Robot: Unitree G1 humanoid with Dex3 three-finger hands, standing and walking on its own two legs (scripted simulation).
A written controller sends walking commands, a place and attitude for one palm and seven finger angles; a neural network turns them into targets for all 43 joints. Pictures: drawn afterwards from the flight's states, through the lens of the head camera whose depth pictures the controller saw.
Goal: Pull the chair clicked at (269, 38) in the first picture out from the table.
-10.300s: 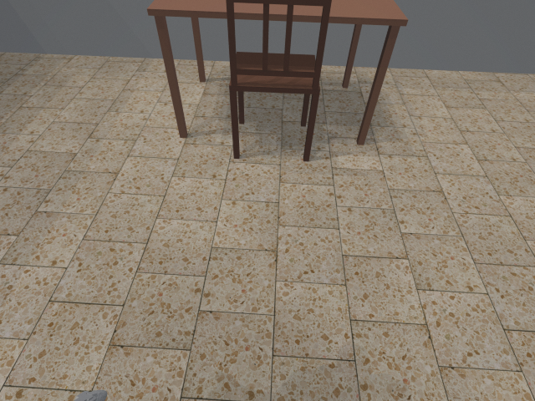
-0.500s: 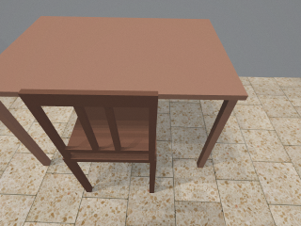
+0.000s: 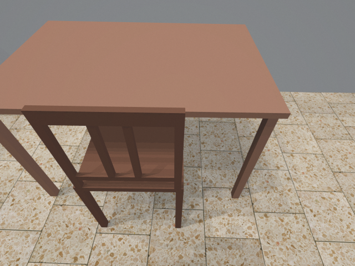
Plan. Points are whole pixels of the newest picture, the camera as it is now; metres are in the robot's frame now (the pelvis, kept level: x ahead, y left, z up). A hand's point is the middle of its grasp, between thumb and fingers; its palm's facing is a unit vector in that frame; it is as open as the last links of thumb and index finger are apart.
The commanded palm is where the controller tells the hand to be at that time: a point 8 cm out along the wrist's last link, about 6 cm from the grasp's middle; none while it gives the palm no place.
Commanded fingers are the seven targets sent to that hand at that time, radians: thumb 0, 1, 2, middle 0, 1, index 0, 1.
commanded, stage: look again from close up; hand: left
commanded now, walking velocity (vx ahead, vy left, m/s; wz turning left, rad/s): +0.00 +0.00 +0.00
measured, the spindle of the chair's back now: (103, 152) +0.46 +0.28 -0.09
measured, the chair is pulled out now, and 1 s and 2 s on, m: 0.00 0.00 0.00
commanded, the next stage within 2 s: shuffle to correct the standing spot in 0.30 s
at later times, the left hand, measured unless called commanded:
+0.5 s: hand out of the picture -0.03 +0.15 -0.18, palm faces +0.05 -0.99 -0.15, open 7.4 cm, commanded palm none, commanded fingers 0.00 0.90 0.90 -0.20 -0.30 -0.20 -0.30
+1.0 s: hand out of the picture +0.02 +0.22 -0.18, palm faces +0.06 -0.98 -0.21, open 7.4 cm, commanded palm none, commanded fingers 0.00 0.90 0.90 -0.20 -0.30 -0.20 -0.30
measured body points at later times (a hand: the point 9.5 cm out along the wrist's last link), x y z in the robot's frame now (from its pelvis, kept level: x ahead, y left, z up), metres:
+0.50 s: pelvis -0.01 +0.00 +0.00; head +0.00 +0.00 +0.45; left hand -0.03 +0.20 -0.16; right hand -0.02 -0.20 -0.16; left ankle -0.02 +0.13 -0.74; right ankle -0.02 -0.10 -0.74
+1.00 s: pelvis +0.02 +0.04 +0.00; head +0.04 +0.04 +0.45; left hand +0.01 +0.27 -0.16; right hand +0.01 -0.17 -0.17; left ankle -0.02 +0.13 -0.74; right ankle -0.02 -0.10 -0.74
